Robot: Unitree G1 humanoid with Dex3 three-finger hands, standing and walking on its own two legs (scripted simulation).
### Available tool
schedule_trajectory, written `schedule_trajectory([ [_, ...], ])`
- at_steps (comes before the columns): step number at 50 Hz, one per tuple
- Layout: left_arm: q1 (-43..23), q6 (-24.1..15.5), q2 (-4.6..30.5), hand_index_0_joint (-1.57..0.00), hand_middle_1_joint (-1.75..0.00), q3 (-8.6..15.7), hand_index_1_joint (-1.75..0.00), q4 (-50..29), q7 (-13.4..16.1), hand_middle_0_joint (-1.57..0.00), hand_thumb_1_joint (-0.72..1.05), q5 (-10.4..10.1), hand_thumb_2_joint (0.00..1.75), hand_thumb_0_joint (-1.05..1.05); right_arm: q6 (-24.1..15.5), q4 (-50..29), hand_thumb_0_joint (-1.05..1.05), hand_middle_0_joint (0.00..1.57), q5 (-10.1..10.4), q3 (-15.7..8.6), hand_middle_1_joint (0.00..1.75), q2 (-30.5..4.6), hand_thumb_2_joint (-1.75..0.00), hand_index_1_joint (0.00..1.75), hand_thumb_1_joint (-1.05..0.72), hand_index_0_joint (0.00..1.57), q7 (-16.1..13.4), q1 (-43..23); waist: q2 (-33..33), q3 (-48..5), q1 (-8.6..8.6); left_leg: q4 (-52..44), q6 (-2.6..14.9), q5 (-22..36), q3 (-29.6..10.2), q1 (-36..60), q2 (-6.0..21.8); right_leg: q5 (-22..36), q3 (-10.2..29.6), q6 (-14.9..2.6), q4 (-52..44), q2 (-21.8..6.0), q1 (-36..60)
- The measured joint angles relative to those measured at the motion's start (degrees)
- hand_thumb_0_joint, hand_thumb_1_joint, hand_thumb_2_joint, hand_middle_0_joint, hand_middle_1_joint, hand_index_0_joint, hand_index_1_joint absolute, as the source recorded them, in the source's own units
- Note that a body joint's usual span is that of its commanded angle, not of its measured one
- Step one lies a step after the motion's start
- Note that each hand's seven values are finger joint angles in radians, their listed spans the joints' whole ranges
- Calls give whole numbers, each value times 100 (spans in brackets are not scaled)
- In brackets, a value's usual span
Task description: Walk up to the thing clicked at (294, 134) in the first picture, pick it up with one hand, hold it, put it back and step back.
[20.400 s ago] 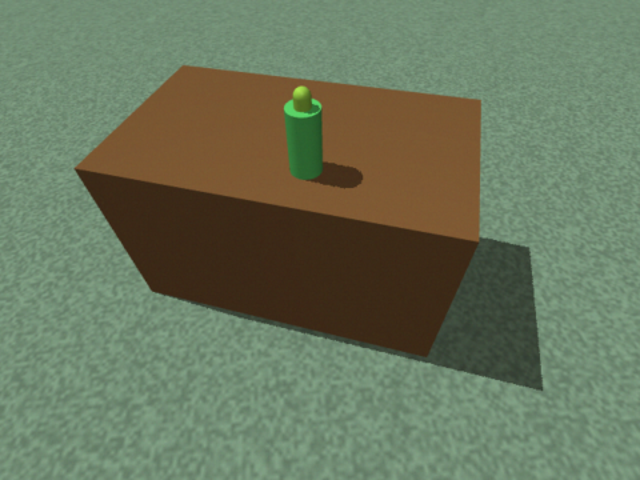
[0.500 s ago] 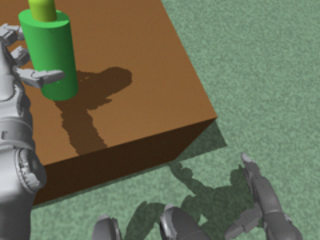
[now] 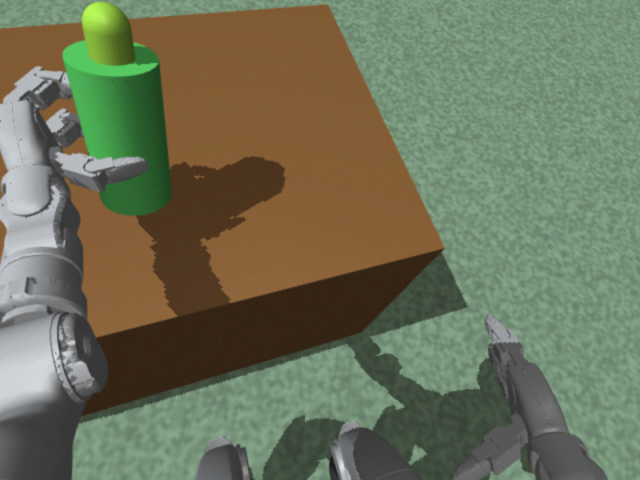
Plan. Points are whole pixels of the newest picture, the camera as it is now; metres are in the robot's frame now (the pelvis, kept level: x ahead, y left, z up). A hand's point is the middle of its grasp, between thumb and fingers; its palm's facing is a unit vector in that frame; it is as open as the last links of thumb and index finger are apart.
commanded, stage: lift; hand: left
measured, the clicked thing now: (123, 115) +0.55 +0.15 +0.08
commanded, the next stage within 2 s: hold in 1.32 s
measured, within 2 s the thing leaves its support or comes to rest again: neither
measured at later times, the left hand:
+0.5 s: hand (67, 155) +0.46 +0.18 +0.13, palm faces +0.14 -0.99 -0.04, open 11.7 cm
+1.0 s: hand (36, 229) +0.35 +0.17 +0.17, palm faces +0.16 -0.98 -0.07, open 11.7 cm
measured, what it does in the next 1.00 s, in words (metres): stands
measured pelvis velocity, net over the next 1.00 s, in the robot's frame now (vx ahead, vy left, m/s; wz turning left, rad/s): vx -0.02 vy -0.01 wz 0.03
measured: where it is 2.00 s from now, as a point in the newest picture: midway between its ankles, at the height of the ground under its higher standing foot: outside the picture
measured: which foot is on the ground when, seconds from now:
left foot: down 0.00-1.00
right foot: down 0.00-1.00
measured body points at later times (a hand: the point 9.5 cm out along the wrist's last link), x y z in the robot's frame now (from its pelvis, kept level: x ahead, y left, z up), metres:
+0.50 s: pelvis -0.01 +0.00 +0.02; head +0.06 +0.01 +0.47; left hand +0.44 +0.23 +0.13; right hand +0.15 -0.26 +0.00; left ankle +0.01 +0.12 -0.66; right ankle -0.03 -0.15 -0.66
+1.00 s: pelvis -0.02 -0.01 +0.04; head -0.02 -0.02 +0.49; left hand +0.34 +0.23 +0.18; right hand +0.14 -0.26 -0.02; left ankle +0.01 +0.12 -0.66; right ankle -0.03 -0.15 -0.66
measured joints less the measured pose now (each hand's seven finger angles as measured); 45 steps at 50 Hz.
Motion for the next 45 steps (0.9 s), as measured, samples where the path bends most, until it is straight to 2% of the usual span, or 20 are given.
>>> schedule_trajectory([
  [6,251,124,-154,-69,-128,-135,-125,-322,36,-74,-61,-52,70,-2,-54,-1,0,6,40,-145,6,-45,-7,5,50,5,-57,99,18,-16,107,-101,5,44,32,202,-1,44,26,14,-110,-7,196],
  [13,553,353,-450,-69,-128,-287,-125,-713,-37,-74,-61,-173,69,-3,-63,197,0,6,104,-170,5,-13,-6,5,50,5,-111,206,40,-54,296,-303,6,136,61,539,-7,126,44,20,-310,-21,523],
  [23,1408,770,-1014,-69,-127,-582,-124,-1810,87,-74,-61,-439,70,-2,-78,568,0,6,251,-371,5,-1,-6,5,51,5,-286,399,135,-87,732,-685,16,265,150,1234,-43,240,115,29,-621,-69,1161],
  [28,1894,1040,-1273,-69,-127,-813,-124,-2422,144,-74,-61,-587,70,-2,-131,921,-1,6,320,-409,5,26,-6,5,52,5,-379,412,116,-130,944,-875,10,330,165,1594,-78,279,121,24,-766,-107,1501],
  [31,2186,1224,-1396,-69,-127,-950,-124,-2794,200,-74,-61,-610,70,-2,-147,1153,-1,6,352,-443,5,40,-6,5,52,5,-428,338,116,-105,1043,-989,7,377,174,1808,-103,309,124,21,-851,-133,1705],
  [35,2549,1436,-1474,-69,-126,-1109,-124,-3329,272,-74,-61,-622,70,-2,-220,1354,-1,6,382,-494,5,58,-6,5,52,5,-514,241,142,-28,1134,-1118,5,439,188,2072,-137,343,131,21,-933,-168,1949],
  [45,3153,1974,-1579,-70,-124,-1239,-121,-4239,286,-75,-61,-812,70,-2,-428,2038,-1,6,462,-455,5,89,-6,5,52,5,-654,131,146,58,1272,-1429,-15,612,184,2583,-185,451,116,1,-1141,-216,2421],
])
